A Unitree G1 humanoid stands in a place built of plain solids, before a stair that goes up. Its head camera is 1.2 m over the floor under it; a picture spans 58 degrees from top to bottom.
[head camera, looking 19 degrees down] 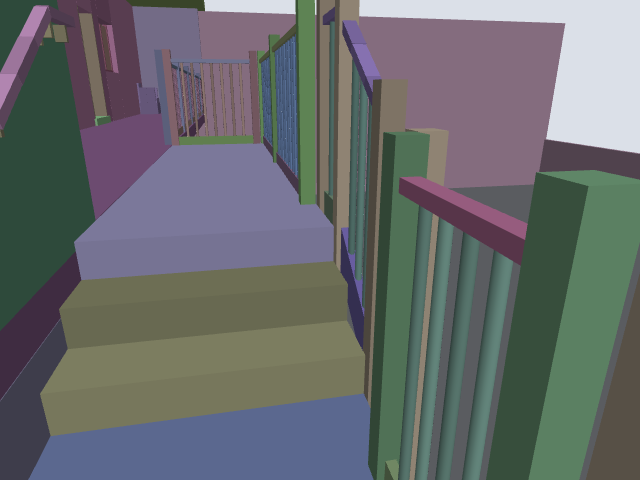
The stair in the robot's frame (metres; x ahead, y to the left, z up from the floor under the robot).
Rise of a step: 0.19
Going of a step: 0.29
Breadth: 1.20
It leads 11 degrees to the left of straight ahead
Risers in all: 3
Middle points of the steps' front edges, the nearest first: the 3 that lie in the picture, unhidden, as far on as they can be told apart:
1.39 0.40 0.19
1.67 0.46 0.37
1.95 0.52 0.56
